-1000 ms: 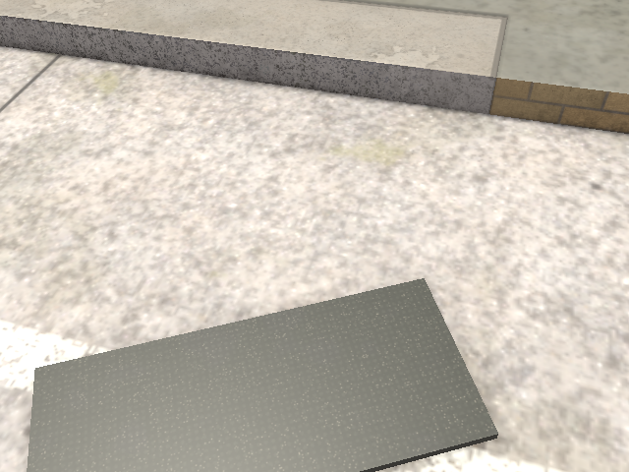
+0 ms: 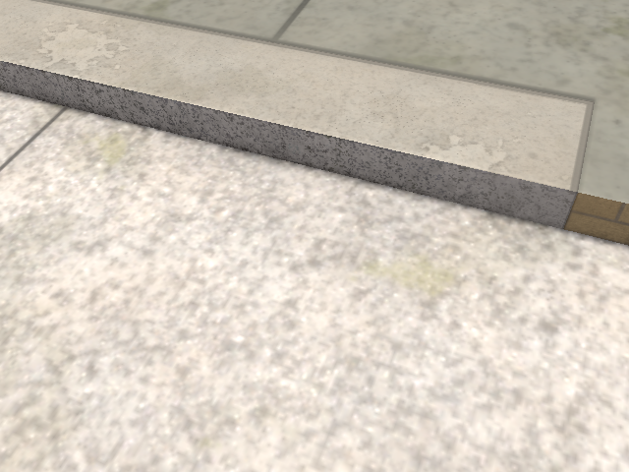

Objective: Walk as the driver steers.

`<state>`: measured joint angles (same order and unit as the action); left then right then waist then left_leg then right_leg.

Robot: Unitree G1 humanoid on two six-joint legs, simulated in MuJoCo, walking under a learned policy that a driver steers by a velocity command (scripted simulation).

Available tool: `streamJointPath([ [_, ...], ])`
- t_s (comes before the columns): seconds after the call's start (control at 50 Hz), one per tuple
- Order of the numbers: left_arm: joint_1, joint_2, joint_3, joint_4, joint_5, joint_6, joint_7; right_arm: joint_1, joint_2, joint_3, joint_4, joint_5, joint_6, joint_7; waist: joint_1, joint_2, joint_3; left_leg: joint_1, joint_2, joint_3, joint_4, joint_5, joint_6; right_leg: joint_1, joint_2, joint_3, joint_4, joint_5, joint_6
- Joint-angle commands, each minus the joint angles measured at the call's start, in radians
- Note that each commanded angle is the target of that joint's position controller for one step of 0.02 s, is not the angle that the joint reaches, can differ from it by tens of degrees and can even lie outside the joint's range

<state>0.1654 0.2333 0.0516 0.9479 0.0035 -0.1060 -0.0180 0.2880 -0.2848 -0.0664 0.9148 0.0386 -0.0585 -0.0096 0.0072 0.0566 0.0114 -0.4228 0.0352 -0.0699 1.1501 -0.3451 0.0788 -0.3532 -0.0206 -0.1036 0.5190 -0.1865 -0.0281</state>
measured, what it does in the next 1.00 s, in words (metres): walks ahead, turning left: left foot, then right foot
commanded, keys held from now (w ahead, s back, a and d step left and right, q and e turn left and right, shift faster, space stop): w+q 0.24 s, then q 0.26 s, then no key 0.50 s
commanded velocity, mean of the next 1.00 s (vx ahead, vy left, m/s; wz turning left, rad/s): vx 0.23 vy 0.00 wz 0.38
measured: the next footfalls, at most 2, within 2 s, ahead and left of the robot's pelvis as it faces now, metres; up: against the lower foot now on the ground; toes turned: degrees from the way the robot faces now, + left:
left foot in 0.40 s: +0.36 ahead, +0.16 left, +0.00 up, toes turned +18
right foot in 0.90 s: +0.44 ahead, -0.05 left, +0.00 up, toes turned +24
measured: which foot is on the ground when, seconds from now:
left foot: up 0.00-0.38, down 0.40-1.00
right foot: down 0.00-0.40, up 0.42-0.88, down 0.90-1.00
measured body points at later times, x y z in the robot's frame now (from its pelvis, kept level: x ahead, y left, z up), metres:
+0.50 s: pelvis +0.24 +0.06 -0.01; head +0.29 +0.09 +0.43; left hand +0.25 +0.36 -0.14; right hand +0.47 -0.15 -0.11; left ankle +0.32 +0.15 -0.73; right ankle +0.13 -0.11 -0.63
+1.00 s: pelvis +0.34 +0.06 +0.00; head +0.35 +0.06 +0.45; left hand +0.34 +0.35 -0.12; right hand +0.58 -0.10 -0.11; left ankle +0.32 +0.15 -0.73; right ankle +0.40 -0.07 -0.73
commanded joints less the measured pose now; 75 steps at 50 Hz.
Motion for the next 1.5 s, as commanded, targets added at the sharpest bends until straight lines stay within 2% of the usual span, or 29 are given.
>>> streamJointPath([
  [0.02, 0.012, 0.075, 0.013, -0.012, 0.009, -0.019, 0.008, 0.01, -0.06, -0.027, -0.067, 0.005, 0.004, 0.004, -0.006, -0.194, -0.031, -0.228, 0.107, -0.05, 0.051, 0.125, -0.013, 0.223, -0.247, 0.276, -0.361, -0.093, -0.08],
  [0.1, 0.068, 0.12, 0.027, 0.007, 0.018, -0.022, 0.03, -0.058, -0.03, -0.027, -0.099, -0.004, 0.032, 0.008, 0.006, -0.12, 0.015, -0.322, 0.109, -0.048, -0.015, 0.212, -0.034, 0.248, -0.254, 0.133, -0.39, 0.086, -0.108],
  [0.16, 0.087, 0.134, 0.029, 0.008, 0.021, -0.012, 0.042, -0.114, -0.023, -0.026, -0.127, -0.01, 0.031, 0.017, 0.015, -0.112, 0.039, -0.361, 0.102, -0.034, -0.157, 0.311, -0.05, 0.28, -0.252, 0.049, -0.401, 0.143, -0.114],
  [0.24, 0.12, 0.17, 0.038, 0.005, 0.01, -0.001, 0.052, -0.259, 0.002, -0.01, -0.184, -0.017, 0.024, 0.045, 0.058, -0.1, 0.086, -0.307, 0.09, 0.071, -0.384, 0.393, -0.044, 0.307, -0.249, -0.064, -0.413, 0.2, -0.107],
  [0.28, 0.126, 0.184, 0.043, 0.006, 0.001, 0.015, 0.055, -0.305, 0.004, -0.007, -0.212, -0.022, 0.023, 0.059, 0.063, -0.096, 0.115, -0.277, 0.069, 0.116, -0.474, 0.371, -0.032, 0.34, -0.25, -0.113, -0.36, 0.353, -0.097],
  [0.34, 0.091, 0.228, 0.059, -0.013, -0.021, 0.039, 0.063, -0.225, -0.048, -0.031, -0.223, -0.029, 0.025, 0.075, -0.003, -0.151, 0.038, -0.125, -0.005, 0.175, -0.491, 0.283, 0.01, 0.4, -0.262, -0.142, -0.183, 0.779, -0.071],
  [0.36, 0.068, 0.24, 0.065, -0.025, -0.03, 0.048, 0.067, -0.143, -0.076, -0.045, -0.208, -0.026, 0.026, 0.076, -0.048, -0.165, -0.004, -0.045, -0.042, 0.191, -0.505, 0.238, 0.031, 0.41, -0.258, -0.141, -0.075, 0.887, -0.058],
  [0.38, 0.043, 0.244, 0.067, -0.038, -0.036, 0.055, 0.066, -0.02, -0.121, -0.068, -0.178, -0.022, 0.025, 0.073, -0.114, -0.151, -0.067, 0.098, -0.076, 0.193, -0.575, 0.275, 0.059, 0.392, -0.234, -0.142, 0.091, 0.866, -0.033],
  [0.4, 0.051, 0.231, 0.064, -0.047, -0.033, 0.053, 0.062, 0.085, -0.177, -0.094, -0.148, -0.025, 0.026, 0.051, -0.167, -0.085, -0.125, 0.294, -0.081, 0.143, -0.673, 0.438, 0.089, 0.287, -0.177, -0.149, 0.335, 0.662, 0.021],
  [0.42, 0.137, 0.09, 0.028, -0.079, 0.036, 0.044, 0.05, 0.054, -0.274, -0.104, -0.15, -0.032, 0.033, 0.027, -0.044, 0.206, -0.186, 0.567, 0.133, -0.142, -0.56, 0.924, 0.166, -0.046, -0.053, -0.121, 0.661, -0.317, 0.076],
  [0.44, 0.219, 0.095, 0.014, -0.107, 0.017, 0.021, 0.036, 0.015, -0.29, -0.096, -0.215, -0.054, 0.023, 0.037, -0.014, 0.232, -0.423, 0.766, 0.334, -0.615, -0.674, 0.819, 0.411, -0.268, 0.092, 0.086, 0.941, -0.568, 0.109],
  [0.46, 0.095, 0.167, 0.032, -0.122, -0.025, 0.006, 0.03, 0.015, -0.221, -0.079, -0.233, -0.045, 0.02, 0.046, -0.08, 0.046, -0.414, 0.715, 0.296, -0.549, -0.754, 0.751, 0.359, -0.308, 0.04, 0.193, 0.958, -0.478, 0.084],
  [0.48, 0.026, 0.165, 0.03, -0.154, -0.036, 0.003, 0.034, -0.043, -0.185, -0.07, -0.237, -0.03, 0.012, 0.045, -0.063, 0.003, -0.291, 0.598, 0.255, -0.437, -0.768, 0.679, 0.309, -0.348, 0.009, 0.185, 0.901, -0.375, 0.066],
  [0.5, 0.019, 0.162, 0.031, -0.138, -0.016, 0.011, 0.047, -0.1, -0.154, -0.061, -0.245, -0.017, 0.008, 0.04, -0.03, -0.078, -0.202, 0.46, 0.213, -0.359, -0.782, 0.658, 0.265, -0.327, -0.033, 0.188, 0.838, -0.306, 0.073],
  [0.52, 0.03, 0.18, 0.038, -0.137, -0.004, 0.026, 0.056, -0.137, -0.125, -0.052, -0.253, -0.021, 0.01, 0.032, -0.003, -0.073, -0.175, 0.35, 0.201, -0.305, -0.796, 0.67, 0.25, -0.273, -0.062, 0.195, 0.784, -0.261, 0.074],
  [0.56, 0.049, 0.18, 0.043, -0.143, -0.002, 0.056, 0.06, -0.152, -0.11, -0.043, -0.256, -0.045, 0.011, 0.026, 0.026, -0.045, -0.161, 0.223, 0.179, -0.249, -0.819, 0.716, 0.236, -0.178, -0.072, 0.19, 0.703, -0.238, 0.07],
  [0.62, 0.04, 0.133, 0.029, -0.152, 0.007, 0.074, 0.071, -0.129, -0.137, -0.046, -0.24, -0.048, 0.011, 0.013, 0.026, -0.019, -0.174, 0.186, 0.153, -0.172, -0.815, 0.821, 0.225, -0.154, -0.058, 0.167, 0.561, -0.189, 0.086],
  [0.68, 0.022, 0.137, 0.026, -0.151, 0.004, 0.086, 0.071, -0.153, -0.132, -0.039, -0.244, -0.048, 0.027, -0.003, 0.019, 0.0, -0.191, 0.178, 0.131, -0.141, -0.825, 0.678, 0.196, -0.129, -0.06, 0.169, 0.469, -0.068, 0.101],
  [0.76, -0.052, 0.138, 0.026, -0.17, -0.004, 0.089, 0.067, -0.16, -0.104, -0.022, -0.227, -0.055, 0.035, -0.012, -0.013, 0.03, -0.124, 0.165, 0.118, -0.16, -0.849, 0.377, 0.174, -0.116, -0.072, 0.19, 0.306, 0.001, 0.11],
  [0.82, -0.056, 0.137, 0.024, -0.168, -0.006, 0.082, 0.059, -0.154, -0.092, -0.012, -0.212, -0.063, 0.041, -0.008, -0.026, 0.047, -0.11, 0.17, 0.121, -0.177, -0.812, 0.352, 0.172, -0.046, -0.056, 0.178, 0.193, -0.049, 0.105],
  [0.86, -0.034, 0.127, 0.022, -0.16, -0.006, 0.074, 0.051, -0.158, -0.076, -0.002, -0.205, -0.058, 0.047, -0.004, -0.011, 0.045, -0.112, 0.181, 0.119, -0.189, -0.755, 0.397, 0.158, 0.022, -0.038, 0.159, 0.082, -0.055, 0.091],
  [0.9, 0.016, 0.122, 0.016, -0.139, 0.007, 0.06, 0.038, -0.142, -0.048, 0.012, -0.196, -0.045, 0.047, -0.004, 0.021, 0.013, -0.11, 0.155, 0.071, -0.171, -0.685, 0.418, 0.09, 0.162, -0.047, 0.169, -0.139, 0.189, 0.053],
  [0.92, 0.001, 0.215, 0.036, -0.135, 0.019, 0.056, 0.038, -0.069, -0.053, 0.008, -0.202, -0.053, 0.039, -0.002, -0.05, -0.123, -0.134, 0.127, -0.009, -0.11, -0.635, 0.331, 0.039, 0.219, -0.125, 0.231, -0.071, 0.402, 0.008],
  [0.94, -0.042, 0.202, 0.041, -0.128, 0.015, 0.057, 0.036, -0.061, -0.053, 0.006, -0.196, -0.051, 0.033, 0.001, -0.07, -0.222, -0.143, 0.149, -0.059, -0.037, -0.625, 0.236, 0.002, 0.18, -0.128, 0.245, -0.068, 0.313, -0.032],
  [0.96, -0.057, 0.138, 0.029, -0.133, 0.017, 0.058, 0.032, -0.108, -0.069, 0.003, -0.193, -0.05, 0.035, 0.003, -0.041, -0.207, -0.134, 0.177, -0.059, -0.023, -0.624, 0.209, -0.013, 0.143, -0.113, 0.244, -0.092, 0.187, -0.023],
  [0.98, -0.061, 0.119, 0.024, -0.133, 0.018, 0.059, 0.031, -0.147, -0.073, -0.001, -0.198, -0.045, 0.043, 0.002, -0.025, -0.171, -0.118, 0.181, -0.053, -0.029, -0.629, 0.225, -0.009, 0.128, -0.092, 0.224, -0.097, 0.126, 0.001],
  [1.04, -0.042, 0.12, 0.022, -0.116, 0.01, 0.053, 0.037, -0.169, -0.056, -0.001, -0.197, -0.048, 0.069, 0.0, -0.005, -0.11, -0.073, 0.172, -0.023, -0.071, -0.674, 0.261, 0.019, 0.126, -0.047, 0.177, -0.085, 0.071, 0.038],
  [1.18, -0.027, 0.109, 0.021, -0.072, 0.007, 0.061, 0.054, -0.165, -0.039, -0.005, -0.137, -0.042, 0.057, -0.005, 0.009, -0.048, -0.045, 0.165, -0.015, -0.084, -0.714, 0.251, 0.007, 0.182, -0.03, 0.165, -0.091, 0.081, 0.046],
  [1.5, -0.004, 0.078, 0.017, 0.05, 0.004, 0.07, 0.06, -0.161, -0.036, -0.002, 0.033, -0.036, 0.045, -0.019, 0.005, -0.049, -0.006, 0.196, -0.016, -0.07, -0.756, 0.218, -0.004, 0.194, -0.009, 0.147, -0.137, 0.042, 0.048],
])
